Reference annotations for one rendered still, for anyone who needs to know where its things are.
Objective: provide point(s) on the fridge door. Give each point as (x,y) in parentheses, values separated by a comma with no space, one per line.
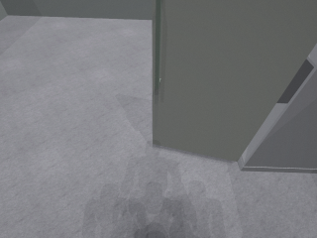
(223,66)

